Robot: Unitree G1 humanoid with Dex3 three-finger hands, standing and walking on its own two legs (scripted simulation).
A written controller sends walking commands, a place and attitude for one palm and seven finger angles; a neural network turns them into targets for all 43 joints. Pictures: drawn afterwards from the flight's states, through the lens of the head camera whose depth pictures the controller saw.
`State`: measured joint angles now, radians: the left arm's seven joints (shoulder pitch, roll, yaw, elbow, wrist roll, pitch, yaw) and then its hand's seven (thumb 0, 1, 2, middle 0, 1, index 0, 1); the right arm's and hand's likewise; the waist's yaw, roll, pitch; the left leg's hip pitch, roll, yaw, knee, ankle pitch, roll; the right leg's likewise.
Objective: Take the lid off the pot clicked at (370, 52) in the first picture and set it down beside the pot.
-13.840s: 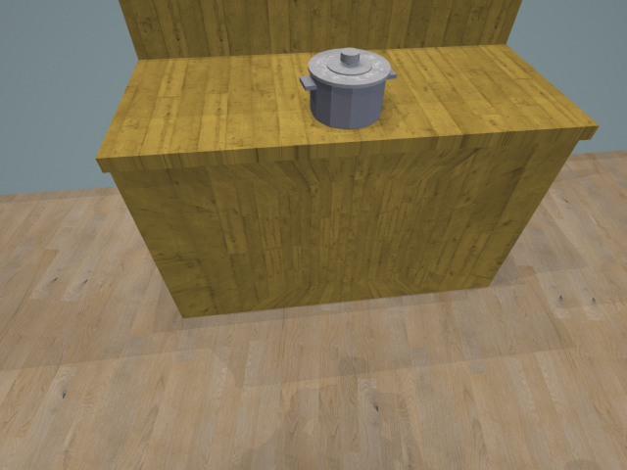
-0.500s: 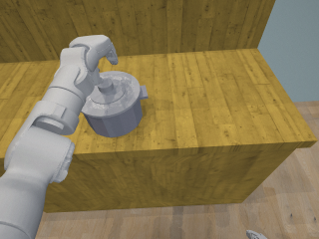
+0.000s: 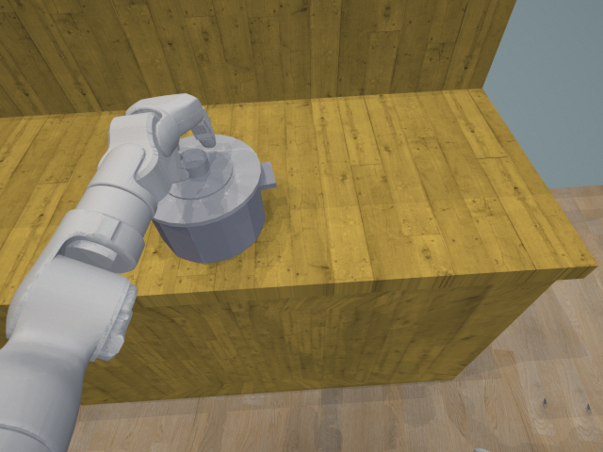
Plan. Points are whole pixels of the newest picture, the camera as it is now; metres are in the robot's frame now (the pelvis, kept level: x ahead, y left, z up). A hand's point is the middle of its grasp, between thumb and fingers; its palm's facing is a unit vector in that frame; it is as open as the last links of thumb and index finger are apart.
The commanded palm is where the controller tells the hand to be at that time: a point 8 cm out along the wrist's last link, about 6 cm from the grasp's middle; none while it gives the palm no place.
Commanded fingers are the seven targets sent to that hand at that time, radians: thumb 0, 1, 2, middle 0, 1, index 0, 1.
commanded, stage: lower the open fingers around the knob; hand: left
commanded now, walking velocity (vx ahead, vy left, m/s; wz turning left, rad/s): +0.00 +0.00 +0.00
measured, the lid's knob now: (193, 163) +0.50 +0.14 +0.11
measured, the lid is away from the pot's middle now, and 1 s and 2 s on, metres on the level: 0.00 0.00 0.00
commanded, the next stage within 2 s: close the fingers and squeeze the knob in 0.42 s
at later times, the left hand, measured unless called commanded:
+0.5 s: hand (181, 166) +0.46 +0.15 +0.14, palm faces -0.36 -0.07 -0.93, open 10.1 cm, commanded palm +0.46 +0.14 +0.19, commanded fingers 0.00 -0.36 1.55 -0.84 -0.08 -0.84 -0.08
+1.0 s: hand (183, 164) +0.47 +0.15 +0.13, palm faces -0.37 -0.06 -0.93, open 9.1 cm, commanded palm +0.47 +0.14 +0.19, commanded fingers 0.00 0.11 0.98 -0.59 -0.96 -0.59 -0.96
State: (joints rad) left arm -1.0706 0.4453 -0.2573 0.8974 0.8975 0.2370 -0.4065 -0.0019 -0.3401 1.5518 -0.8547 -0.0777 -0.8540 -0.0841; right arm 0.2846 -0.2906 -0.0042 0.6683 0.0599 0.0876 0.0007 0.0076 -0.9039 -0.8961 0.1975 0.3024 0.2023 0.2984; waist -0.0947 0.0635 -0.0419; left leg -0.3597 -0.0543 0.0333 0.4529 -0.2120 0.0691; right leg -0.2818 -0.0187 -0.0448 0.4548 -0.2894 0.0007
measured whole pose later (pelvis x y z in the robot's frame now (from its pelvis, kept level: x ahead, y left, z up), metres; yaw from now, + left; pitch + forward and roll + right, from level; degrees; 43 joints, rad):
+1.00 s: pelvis -0.01 +0.00 +0.00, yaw -1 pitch +8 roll +0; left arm -1.12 0.42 -0.27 1.03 0.90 0.22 -0.35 0.00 0.02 1.03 -0.56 -0.85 -0.57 -0.85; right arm 0.30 -0.28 0.00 0.70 0.06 0.07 -0.02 0.01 -0.90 -0.90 0.20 0.30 0.20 0.30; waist -0.11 0.06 -0.06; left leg -0.40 -0.05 0.04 0.47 -0.21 0.07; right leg -0.32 -0.01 -0.03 0.47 -0.28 0.00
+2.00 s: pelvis -0.01 +0.00 +0.00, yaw -1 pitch +8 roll -1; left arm -1.12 0.42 -0.26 1.03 0.91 0.22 -0.37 0.01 0.32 0.60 -0.71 -0.95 -0.71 -0.94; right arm 0.30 -0.28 0.01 0.69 0.06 0.09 -0.03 0.01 -0.90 -0.90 0.20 0.30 0.20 0.30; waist -0.11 0.06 -0.06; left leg -0.39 -0.04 0.04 0.47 -0.21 0.07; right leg -0.31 -0.01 -0.03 0.46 -0.28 0.00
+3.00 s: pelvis +0.00 +0.00 +0.00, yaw +0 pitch +7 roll +0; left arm -1.18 0.43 -0.27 1.00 0.91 0.27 -0.42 0.00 0.29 0.62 -0.73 -0.95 -0.73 -0.94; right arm 0.29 -0.28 0.01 0.70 0.05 0.03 -0.02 0.01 -0.90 -0.90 0.20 0.30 0.20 0.30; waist -0.10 0.06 -0.06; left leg -0.37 -0.05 0.03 0.45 -0.20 0.07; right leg -0.29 -0.02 -0.04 0.44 -0.28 0.00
